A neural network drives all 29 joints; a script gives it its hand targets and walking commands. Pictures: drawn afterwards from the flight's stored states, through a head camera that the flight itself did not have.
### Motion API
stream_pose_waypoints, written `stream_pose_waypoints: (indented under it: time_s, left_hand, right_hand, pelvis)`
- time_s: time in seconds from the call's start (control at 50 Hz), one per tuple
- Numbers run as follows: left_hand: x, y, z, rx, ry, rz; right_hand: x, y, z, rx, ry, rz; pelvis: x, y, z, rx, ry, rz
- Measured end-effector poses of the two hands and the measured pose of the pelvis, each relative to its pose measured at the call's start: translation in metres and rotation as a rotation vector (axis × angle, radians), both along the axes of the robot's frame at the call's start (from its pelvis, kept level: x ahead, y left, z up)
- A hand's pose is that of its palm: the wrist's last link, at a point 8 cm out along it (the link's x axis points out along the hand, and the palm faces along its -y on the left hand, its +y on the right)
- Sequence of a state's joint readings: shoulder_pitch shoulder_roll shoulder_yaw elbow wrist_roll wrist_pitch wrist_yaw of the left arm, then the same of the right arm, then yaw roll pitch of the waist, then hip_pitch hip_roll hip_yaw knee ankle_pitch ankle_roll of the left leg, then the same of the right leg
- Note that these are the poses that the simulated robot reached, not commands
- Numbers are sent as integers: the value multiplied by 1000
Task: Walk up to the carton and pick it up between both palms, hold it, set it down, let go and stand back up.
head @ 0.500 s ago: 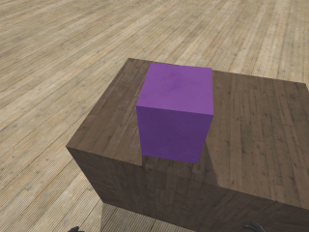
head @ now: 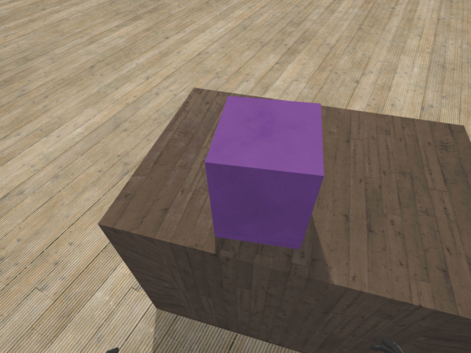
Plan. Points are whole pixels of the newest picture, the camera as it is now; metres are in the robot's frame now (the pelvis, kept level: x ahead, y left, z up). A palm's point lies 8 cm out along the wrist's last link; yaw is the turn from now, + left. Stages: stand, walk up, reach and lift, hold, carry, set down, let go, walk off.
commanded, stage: stand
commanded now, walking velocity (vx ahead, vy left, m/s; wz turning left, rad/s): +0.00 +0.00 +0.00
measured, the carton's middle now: (264, 174) +0.48 -0.03 +0.01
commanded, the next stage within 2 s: none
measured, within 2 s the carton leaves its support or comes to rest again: neither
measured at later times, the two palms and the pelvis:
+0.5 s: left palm out of the picture +0.07 +0.27 -0.10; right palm out of the picture +0.09 -0.26 -0.10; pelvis +0.00 +0.00 +0.00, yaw -1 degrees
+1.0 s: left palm out of the picture +0.08 +0.27 -0.10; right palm out of the picture +0.09 -0.26 -0.10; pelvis +0.00 +0.00 +0.00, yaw -2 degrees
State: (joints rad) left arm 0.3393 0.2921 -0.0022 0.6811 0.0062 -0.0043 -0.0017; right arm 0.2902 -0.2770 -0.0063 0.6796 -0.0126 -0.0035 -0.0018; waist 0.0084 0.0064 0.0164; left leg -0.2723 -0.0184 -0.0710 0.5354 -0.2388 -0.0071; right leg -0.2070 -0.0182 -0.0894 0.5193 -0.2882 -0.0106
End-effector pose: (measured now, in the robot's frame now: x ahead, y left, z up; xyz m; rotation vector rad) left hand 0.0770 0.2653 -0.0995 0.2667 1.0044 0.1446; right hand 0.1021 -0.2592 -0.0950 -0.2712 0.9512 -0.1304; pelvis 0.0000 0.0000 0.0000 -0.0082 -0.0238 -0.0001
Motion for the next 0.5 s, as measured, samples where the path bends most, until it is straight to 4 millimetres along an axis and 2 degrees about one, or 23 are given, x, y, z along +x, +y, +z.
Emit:
stream_pose_waypoints:
  time_s: [0.5]
  left_hand:
    - [-5, 0, -2, 1, 27, -1]
  right_hand:
    - [-11, -2, -3, -1, 31, -21]
  pelvis:
    - [1, 0, 1, 1, 0, -12]
